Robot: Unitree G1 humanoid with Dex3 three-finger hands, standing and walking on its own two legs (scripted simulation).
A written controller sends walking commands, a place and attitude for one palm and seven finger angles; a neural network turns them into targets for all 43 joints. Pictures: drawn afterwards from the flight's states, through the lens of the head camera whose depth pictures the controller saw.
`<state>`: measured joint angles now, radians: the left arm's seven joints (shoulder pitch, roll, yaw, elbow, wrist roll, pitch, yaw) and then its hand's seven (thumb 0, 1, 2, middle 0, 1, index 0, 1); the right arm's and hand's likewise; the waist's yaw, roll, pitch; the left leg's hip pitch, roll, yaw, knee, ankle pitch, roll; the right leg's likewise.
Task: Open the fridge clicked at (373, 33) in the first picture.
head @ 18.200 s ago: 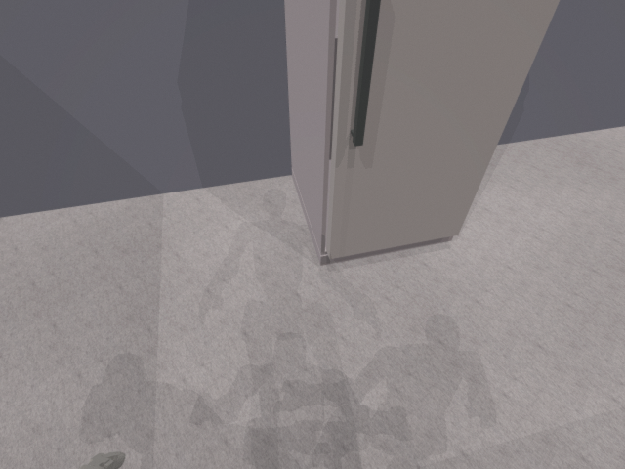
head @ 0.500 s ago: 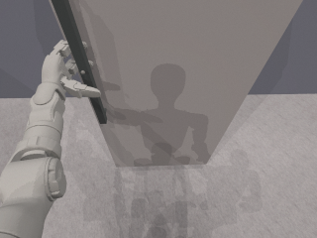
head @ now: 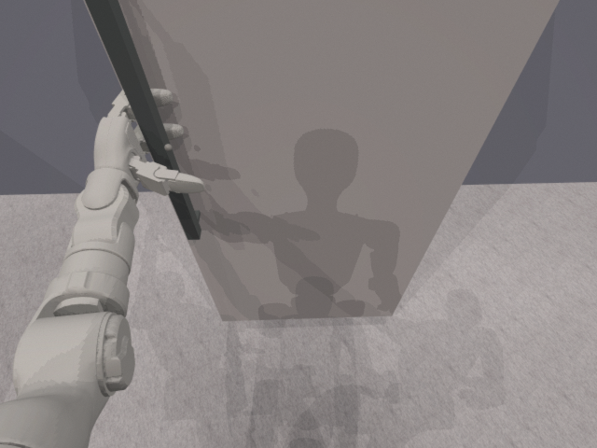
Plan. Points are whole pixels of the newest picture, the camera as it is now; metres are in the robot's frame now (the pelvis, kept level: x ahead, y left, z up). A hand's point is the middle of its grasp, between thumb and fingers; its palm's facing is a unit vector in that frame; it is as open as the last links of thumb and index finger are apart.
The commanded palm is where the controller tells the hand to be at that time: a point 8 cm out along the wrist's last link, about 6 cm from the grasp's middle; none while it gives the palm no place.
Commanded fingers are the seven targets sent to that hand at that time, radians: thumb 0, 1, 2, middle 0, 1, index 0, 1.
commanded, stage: slide the fingers in behind the handle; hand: left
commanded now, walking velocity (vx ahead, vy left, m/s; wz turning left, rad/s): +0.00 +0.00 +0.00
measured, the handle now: (163, 140) +0.53 +0.19 +0.11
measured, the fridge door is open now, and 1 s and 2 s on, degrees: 0 0 0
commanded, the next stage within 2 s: grip the handle and tug to test in 0.52 s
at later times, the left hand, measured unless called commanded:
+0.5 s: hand (167, 149) +0.47 +0.16 +0.15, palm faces +0.03 -1.00 -0.01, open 14.5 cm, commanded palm +0.43 +0.20 +0.15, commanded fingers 0.00 -0.50 0.30 -0.30 -1.20 -0.30 -1.20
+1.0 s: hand (164, 148) +0.47 +0.17 +0.15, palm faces +0.01 -1.00 +0.00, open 10.8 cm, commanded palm +0.45 +0.21 +0.15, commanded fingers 0.00 0.43 0.70 -0.40 -1.33 -0.40 -1.33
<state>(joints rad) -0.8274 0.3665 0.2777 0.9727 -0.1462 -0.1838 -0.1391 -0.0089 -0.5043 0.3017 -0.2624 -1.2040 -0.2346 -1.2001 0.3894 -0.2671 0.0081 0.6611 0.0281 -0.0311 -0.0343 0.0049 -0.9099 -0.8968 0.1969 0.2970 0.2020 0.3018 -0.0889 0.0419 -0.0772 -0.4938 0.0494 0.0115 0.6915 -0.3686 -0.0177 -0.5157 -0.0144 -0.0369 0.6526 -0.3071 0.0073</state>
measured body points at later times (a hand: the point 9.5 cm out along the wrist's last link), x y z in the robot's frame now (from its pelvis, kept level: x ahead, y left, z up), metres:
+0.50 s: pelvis +0.01 +0.00 +0.00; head +0.05 +0.00 +0.45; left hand +0.46 +0.22 +0.15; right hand +0.08 -0.25 -0.12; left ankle -0.02 +0.13 -0.72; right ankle +0.01 -0.13 -0.72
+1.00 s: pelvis -0.01 +0.01 +0.00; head +0.04 +0.01 +0.45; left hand +0.46 +0.22 +0.15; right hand +0.05 -0.25 -0.12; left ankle -0.02 +0.13 -0.72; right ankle +0.01 -0.13 -0.72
